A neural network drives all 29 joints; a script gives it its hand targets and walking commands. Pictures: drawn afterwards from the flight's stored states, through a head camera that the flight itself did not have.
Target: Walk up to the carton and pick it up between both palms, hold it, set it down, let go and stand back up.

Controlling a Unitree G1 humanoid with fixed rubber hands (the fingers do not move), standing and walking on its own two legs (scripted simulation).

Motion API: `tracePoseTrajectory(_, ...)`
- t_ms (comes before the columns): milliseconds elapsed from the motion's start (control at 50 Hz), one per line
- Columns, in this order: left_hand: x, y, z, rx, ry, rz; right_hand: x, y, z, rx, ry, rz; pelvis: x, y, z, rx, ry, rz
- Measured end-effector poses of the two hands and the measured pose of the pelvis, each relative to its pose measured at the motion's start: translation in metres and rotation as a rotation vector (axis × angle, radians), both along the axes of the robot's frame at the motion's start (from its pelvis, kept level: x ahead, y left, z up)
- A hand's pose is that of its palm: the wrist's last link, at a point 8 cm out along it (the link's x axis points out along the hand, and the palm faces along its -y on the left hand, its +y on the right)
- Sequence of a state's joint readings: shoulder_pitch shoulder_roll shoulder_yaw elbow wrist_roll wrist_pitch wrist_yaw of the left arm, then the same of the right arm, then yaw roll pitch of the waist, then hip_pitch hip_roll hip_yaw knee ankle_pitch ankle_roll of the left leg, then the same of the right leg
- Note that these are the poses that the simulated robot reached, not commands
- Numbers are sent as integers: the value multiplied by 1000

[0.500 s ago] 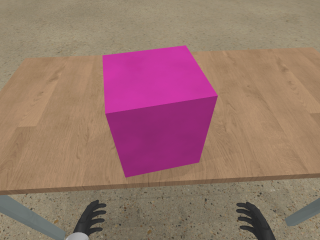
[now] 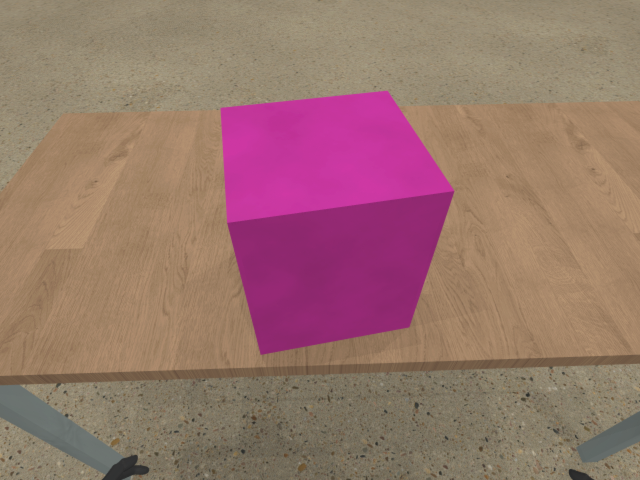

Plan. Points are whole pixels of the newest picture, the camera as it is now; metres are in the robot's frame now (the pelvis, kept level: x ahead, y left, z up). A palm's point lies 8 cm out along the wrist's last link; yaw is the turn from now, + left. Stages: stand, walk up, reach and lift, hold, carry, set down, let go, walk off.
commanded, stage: stand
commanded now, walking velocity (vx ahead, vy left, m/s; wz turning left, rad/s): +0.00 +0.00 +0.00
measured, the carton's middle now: (322, 226) +0.41 +0.04 +0.11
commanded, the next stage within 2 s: none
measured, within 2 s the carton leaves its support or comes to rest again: neither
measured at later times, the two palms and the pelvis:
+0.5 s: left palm out of the picture +0.10 +0.31 -0.10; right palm out of the picture +0.09 -0.31 -0.09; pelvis +0.00 +0.00 +0.01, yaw +0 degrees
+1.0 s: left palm out of the picture +0.07 +0.31 -0.11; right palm out of the picture +0.06 -0.31 -0.10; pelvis -0.01 +0.00 +0.01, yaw +0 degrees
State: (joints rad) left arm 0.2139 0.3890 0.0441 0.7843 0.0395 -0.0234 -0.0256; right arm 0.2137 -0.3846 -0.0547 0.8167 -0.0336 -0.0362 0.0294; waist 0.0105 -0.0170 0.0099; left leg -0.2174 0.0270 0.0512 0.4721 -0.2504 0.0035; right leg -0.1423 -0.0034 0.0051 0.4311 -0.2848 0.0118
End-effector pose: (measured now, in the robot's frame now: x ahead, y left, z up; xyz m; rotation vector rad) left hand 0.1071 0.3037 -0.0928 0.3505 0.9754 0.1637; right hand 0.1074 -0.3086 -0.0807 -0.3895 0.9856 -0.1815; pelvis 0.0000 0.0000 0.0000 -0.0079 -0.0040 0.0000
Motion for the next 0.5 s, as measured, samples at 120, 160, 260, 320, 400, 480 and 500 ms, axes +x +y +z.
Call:
tracePoseTrajectory(120,6,-1,-1,3,20,-12,1,11,-7,28,14,3,3,2,1,3,-1,-2)
tracePoseTrajectory(160,8,0,-1,6,24,-13,0,12,-8,31,22,2,3,2,1,4,-1,-1)
tracePoseTrajectory(260,7,4,-1,14,35,-4,-6,9,-11,29,54,-10,3,2,2,6,-8,1)
tracePoseTrajectory(320,4,5,-2,18,50,-2,-9,7,-12,23,66,-17,2,2,3,6,-11,3)
tracePoseTrajectory(400,-3,4,-4,20,70,3,-14,3,-13,13,91,-24,0,2,4,7,-16,5)
tracePoseTrajectory(480,-9,4,-5,18,85,10,-18,-1,-12,4,106,-29,-3,1,5,6,-20,5)
tracePoseTrajectory(500,-11,4,-5,18,90,11,-19,-1,-11,4,107,-32,-4,1,5,6,-21,4)
